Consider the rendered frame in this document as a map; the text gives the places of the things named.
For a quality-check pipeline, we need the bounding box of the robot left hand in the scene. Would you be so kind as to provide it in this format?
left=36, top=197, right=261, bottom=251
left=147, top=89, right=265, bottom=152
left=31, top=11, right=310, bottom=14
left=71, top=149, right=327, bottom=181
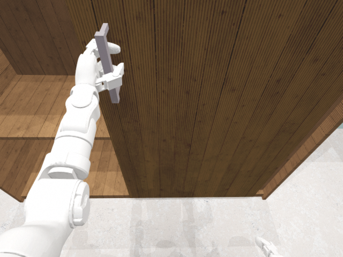
left=75, top=39, right=124, bottom=93

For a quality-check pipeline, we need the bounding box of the left robot forearm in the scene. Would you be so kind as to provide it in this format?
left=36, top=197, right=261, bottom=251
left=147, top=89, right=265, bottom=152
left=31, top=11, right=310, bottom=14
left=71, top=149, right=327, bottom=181
left=24, top=84, right=100, bottom=220

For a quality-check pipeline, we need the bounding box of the handle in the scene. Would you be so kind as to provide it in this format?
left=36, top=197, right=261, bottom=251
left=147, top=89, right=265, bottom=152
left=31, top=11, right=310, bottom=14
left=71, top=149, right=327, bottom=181
left=94, top=23, right=121, bottom=103

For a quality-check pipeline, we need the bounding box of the left robot upper arm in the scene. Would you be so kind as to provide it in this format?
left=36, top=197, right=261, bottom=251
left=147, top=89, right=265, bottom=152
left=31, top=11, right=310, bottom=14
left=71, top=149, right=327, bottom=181
left=0, top=178, right=90, bottom=257

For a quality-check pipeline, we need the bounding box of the robot right hand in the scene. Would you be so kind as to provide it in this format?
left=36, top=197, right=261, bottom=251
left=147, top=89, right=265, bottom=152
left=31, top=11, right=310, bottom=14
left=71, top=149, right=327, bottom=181
left=255, top=237, right=283, bottom=257

